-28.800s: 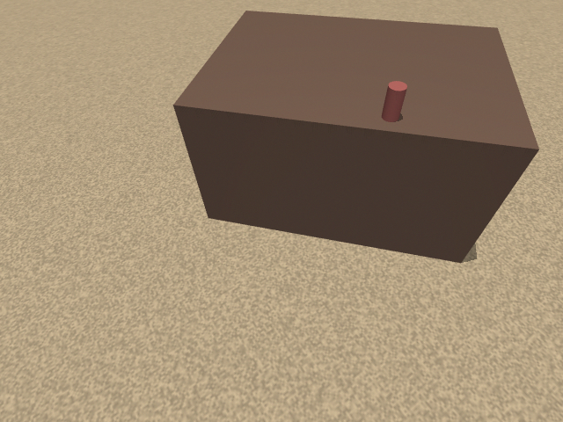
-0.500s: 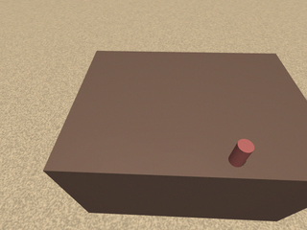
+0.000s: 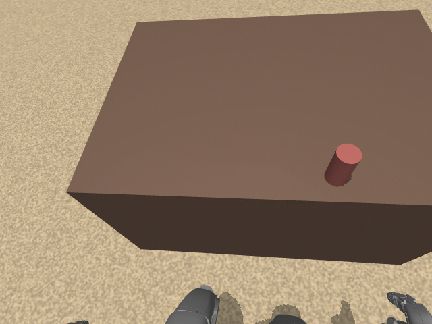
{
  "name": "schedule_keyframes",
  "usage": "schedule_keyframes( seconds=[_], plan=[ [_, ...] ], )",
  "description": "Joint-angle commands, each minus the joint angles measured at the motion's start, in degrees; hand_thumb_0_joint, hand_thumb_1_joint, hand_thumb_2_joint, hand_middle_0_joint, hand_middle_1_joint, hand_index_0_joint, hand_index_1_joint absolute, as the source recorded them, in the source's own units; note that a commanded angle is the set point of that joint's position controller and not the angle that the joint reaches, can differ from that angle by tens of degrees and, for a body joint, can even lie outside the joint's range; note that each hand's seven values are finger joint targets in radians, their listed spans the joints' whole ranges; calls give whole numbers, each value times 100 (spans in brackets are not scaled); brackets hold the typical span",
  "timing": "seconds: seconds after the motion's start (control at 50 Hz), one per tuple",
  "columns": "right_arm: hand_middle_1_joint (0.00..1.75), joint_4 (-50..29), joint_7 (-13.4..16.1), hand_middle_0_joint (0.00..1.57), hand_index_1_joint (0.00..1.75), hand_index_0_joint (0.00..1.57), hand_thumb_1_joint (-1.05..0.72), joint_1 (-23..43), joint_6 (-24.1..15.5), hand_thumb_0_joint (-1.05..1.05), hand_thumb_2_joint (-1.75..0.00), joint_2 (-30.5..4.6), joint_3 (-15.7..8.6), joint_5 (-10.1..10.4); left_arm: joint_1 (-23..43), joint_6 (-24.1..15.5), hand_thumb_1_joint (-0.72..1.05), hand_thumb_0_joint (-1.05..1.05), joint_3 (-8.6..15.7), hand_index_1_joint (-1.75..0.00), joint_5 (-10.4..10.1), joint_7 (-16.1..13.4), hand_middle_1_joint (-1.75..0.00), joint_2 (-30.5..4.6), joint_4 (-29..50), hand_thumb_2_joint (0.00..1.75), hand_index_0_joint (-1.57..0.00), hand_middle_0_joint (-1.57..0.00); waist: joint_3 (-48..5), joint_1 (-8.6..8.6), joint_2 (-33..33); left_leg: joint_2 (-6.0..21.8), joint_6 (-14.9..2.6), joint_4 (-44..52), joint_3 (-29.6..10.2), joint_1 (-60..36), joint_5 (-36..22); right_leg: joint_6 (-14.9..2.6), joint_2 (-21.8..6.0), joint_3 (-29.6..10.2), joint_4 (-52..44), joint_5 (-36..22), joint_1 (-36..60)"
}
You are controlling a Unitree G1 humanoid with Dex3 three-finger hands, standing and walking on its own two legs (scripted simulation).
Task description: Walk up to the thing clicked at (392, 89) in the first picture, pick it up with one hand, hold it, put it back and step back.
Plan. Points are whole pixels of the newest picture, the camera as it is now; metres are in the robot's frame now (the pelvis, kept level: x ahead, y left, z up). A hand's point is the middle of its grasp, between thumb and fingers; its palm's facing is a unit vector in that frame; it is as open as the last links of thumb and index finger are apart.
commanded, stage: step back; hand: right
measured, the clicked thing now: (341, 166) +0.46 -0.24 -0.10
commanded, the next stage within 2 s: none
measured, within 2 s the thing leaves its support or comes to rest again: neither
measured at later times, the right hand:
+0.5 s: hand out of the picture +0.04 -0.23 -0.13, palm faces -0.11 +0.91 -0.40, open 7.4 cm
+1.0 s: hand out of the picture -0.17 -0.24 -0.17, palm faces -0.08 +0.92 -0.40, open 7.4 cm
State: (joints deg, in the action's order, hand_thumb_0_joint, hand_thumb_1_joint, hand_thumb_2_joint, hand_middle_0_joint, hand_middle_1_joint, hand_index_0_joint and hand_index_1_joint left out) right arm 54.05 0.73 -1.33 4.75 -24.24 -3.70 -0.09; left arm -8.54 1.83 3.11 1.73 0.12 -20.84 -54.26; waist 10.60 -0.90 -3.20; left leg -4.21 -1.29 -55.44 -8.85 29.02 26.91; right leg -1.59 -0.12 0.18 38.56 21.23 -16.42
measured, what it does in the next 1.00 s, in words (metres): walks backwards: left foot, then right foot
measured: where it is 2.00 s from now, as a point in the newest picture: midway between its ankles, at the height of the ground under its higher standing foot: outside the picture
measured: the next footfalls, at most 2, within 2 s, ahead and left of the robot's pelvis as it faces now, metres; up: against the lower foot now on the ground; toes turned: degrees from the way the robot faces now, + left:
left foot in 0.30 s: -0.03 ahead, +0.15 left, +0.00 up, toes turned +3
right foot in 0.66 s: -0.12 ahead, -0.11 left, +0.00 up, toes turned +1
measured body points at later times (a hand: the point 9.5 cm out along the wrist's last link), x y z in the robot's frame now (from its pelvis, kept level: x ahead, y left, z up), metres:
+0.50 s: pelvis -0.10 +0.03 +0.01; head -0.03 +0.05 +0.45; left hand -0.02 +0.35 -0.12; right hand +0.04 -0.27 -0.10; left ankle -0.07 +0.14 -0.72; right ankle -0.13 -0.11 -0.64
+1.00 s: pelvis -0.24 +0.04 -0.01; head -0.16 +0.03 +0.43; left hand -0.10 +0.36 -0.10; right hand -0.16 -0.29 -0.14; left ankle -0.25 +0.16 -0.73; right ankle -0.16 -0.10 -0.72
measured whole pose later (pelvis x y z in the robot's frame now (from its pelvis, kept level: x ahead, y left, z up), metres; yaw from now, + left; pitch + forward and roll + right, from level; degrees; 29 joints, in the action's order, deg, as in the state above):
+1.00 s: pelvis -0.24 +0.04 -0.01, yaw +2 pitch -2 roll +1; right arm 51.3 0.6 -10.9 3.5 -23.3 -3.4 -1.3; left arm -5.7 1.9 3.5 1.2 -1.1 -22.8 -43.3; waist 11.4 0.5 -0.1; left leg -2.6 -0.1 -38.4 -2.6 15.2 21.8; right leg 1.6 -4.1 -1.3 41.7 15.5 -24.5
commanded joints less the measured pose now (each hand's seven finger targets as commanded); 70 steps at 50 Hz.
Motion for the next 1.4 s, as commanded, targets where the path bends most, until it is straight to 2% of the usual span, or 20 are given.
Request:
schedule_keyframes(
  seconds=[0.0, 0.12, 0.2, 0.26, 0.3, 0.32, 0.38, 0.6, 0.64, 0.66, 0.68, 0.74, 0.86, 0.94, 1.0, 1.06, 1.26, 1.3, 1.32, 1.38],
  plan=[
    [30, -304, 49, 20, 30, 20, -90, -769, -135, 0, -90, -1037, -232, 87, 744, -200, 90, 0, 439, -30, 49, -175, -30, -1535, 843, 90, -20, -20, -1178, 310, 1088, -206, 103, -1700, -182, 71, 51, -1001, -1392, -1087, -1246, -3709, 510],
    [30, -715, 83, 20, 30, 20, -90, -156, -228, 0, -90, -902, -66, -56, -497, -155, 90, 0, 455, -30, -26, -328, -30, -1452, 861, 90, -20, -20, -1455, -454, 1262, 173, 206, 46, 120, 571, 328, -1212, -1745, -1307, -642, -4933, 2375],
    [30, -615, 22, 20, 30, 20, -90, -656, -279, 0, -90, -903, -124, -98, -263, -109, 90, 0, 500, -30, -88, -295, -30, -1633, 1084, 90, -20, -20, -1729, -196, 1537, 324, 94, 1431, 639, -508, 72, -1074, -1666, -1111, -362, -4941, 1834],
    [30, -479, -35, 20, 30, 20, -90, -1118, -312, 0, -90, -996, -253, -179, 130, -41, 90, 0, 409, -30, -134, -230, -30, -1554, 1282, 90, -20, -20, -1662, 226, 979, 475, -119, 2911, 705, -1846, -2005, -518, -1232, -752, 29, -3091, 420],
    [30, -639, -92, 20, 30, 20, -90, -866, -303, 0, -90, -1858, -435, -143, 357, -13, 90, 0, 383, -30, -206, -288, -30, -1252, 1337, 90, -20, -20, -1628, 445, -1333, 2468, -1480, 3416, -1663, -1854, -3963, 23, 612, -215, 2047, 1714, -824],
    [30, -651, -75, 20, 30, 20, -90, -844, -310, 0, -90, -1817, -454, -158, 407, 15, 90, 0, 431, -30, -88, -345, -30, -1320, 1221, 90, -20, -20, -1492, 470, -982, 2712, -1734, 3518, -1942, -1545, -3748, 45, 598, -849, 2959, 2029, -847],
    [30, -851, 33, 20, 30, 20, -90, -160, -315, 0, -90, -1184, -249, -169, -183, 5, 90, 0, 436, -30, -191, -290, -30, -1225, 931, 90, -20, -20, -1157, -56, -342, 1951, -1244, 3056, -456, -1802, -3974, 52, 574, -1025, 3601, 1075, -1384],
    [30, -1071, -2, 20, 30, 20, -90, -288, -179, 0, -90, -1225, -266, -46, -926, -228, 90, 0, 412, -30, -38, -164, -30, -1070, 669, 90, -20, -20, -1615, -12, -667, 1666, -937, 2101, 93, -1827, -2979, 143, 231, 198, -1273, -776, 633],
    [30, -1186, -45, 20, 30, 20, -90, -320, -165, 0, -90, -804, -144, 16, -966, -305, 90, 0, 597, -30, 104, -176, -30, -1707, 762, 90, -20, -20, -1385, -51, 865, 857, -211, 1110, 452, -38, -967, -373, -1000, -1902, -1707, -990, 1226],
    [30, -1235, 8, 20, 30, 20, -90, 3, -126, 0, -90, -734, -157, 35, -582, -269, 90, 0, 709, -30, 58, -153, -30, -2298, 920, 90, -20, -20, -1073, -304, 1934, -8, 57, -413, 450, 47, 821, -1487, -2298, -3217, -2136, -1500, 23],
    [30, -1161, 51, 20, 30, 20, -90, -37, -82, 0, -90, -964, -274, -9, -214, -327, 90, 0, 710, -30, 97, -183, -30, -2285, 1150, 90, -20, -20, -748, -183, 1614, 186, 115, -1476, -324, -102, 912, -1720, -2534, -3520, -2113, -1885, -613],
    [30, -839, 57, 20, 30, 20, -90, -765, -163, 0, -90, -949, -233, 117, 397, -272, 90, 0, 548, -30, 39, -224, -30, -1606, 1292, 90, -20, -20, -856, 264, 944, -237, 161, -1858, -287, -173, 91, -1087, -1431, -1428, -1362, -2811, -310],
    [30, -971, 56, 20, 30, 20, -90, -712, -244, 0, -90, -845, -156, -29, -200, -167, 90, 0, 525, -30, 67, -297, -30, -1515, 1321, 90, -20, -20, -1243, -227, 1392, 244, 243, 606, 308, -185, 364, -991, -1441, -1309, -839, -3313, 1254],
    [30, -632, 22, 20, 30, 20, -90, -1442, -339, 0, -90, -855, -251, -121, 103, -31, 90, 0, 469, -30, -102, -213, -30, -1589, 1428, 90, -20, -20, -1635, 145, 1471, 262, 72, 3062, 951, -1497, -1189, -693, -1188, -1135, -100, -3092, 805],
    [30, -830, -51, 20, 30, 20, -90, -1052, -370, 0, -90, -2001, -492, -193, 554, 1, 90, 0, 468, -30, -110, -299, -30, -1308, 1501, 90, -20, -20, -1305, 457, -1054, 2705, -1607, 3689, -2416, -1180, -3081, 85, 631, -854, 2491, 1805, -878],
    [30, -908, 45, 20, 30, 20, -90, -346, -402, 0, -90, -1238, -273, -232, -6, 18, 90, 0, 451, -30, -182, -289, -30, -1253, 1177, 90, -20, -20, -1128, -82, -196, 1969, -1195, 3175, -797, -1524, -3537, 13, 616, -1204, 3539, 1053, -1303],
    [30, -1015, 46, 20, 30, 20, -90, -538, -221, 0, -90, -1294, -266, -65, -717, -188, 90, 0, 382, -30, -2, -146, -30, -1008, 806, 90, -20, -20, -1689, -63, -693, 1540, -832, 1899, 0, -1970, -3324, 98, 216, 63, -1673, -937, 608],
    [30, -1155, 8, 20, 30, 20, -90, -584, -229, 0, -90, -740, -106, 30, -606, -245, 90, 0, 630, -30, 103, -150, -30, -1872, 892, 90, -20, -20, -1416, -25, 1197, 300, -61, 837, 344, 262, -740, -582, -1297, -2368, -1631, -1413, 1283],
    [30, -1162, 126, 20, 30, 20, -90, -312, -183, 0, -90, -868, -189, -10, -286, -209, 90, 0, 699, -30, 74, -138, -30, -2360, 1018, 90, -20, -20, -1141, -328, 1905, -29, 91, -660, 118, -51, 968, -1641, -2467, -3406, -2002, -1716, -232],
    [30, -852, 128, 20, 30, 20, -90, -903, -197, 0, -90, -1005, -229, 81, 556, -210, 90, 0, 492, -30, 24, -193, -30, -1604, 1235, 90, -20, -20, -835, 254, 864, -196, 108, -1626, -268, -200, 199, -1166, -1521, -1662, -1438, -2601, -413]
  ],
)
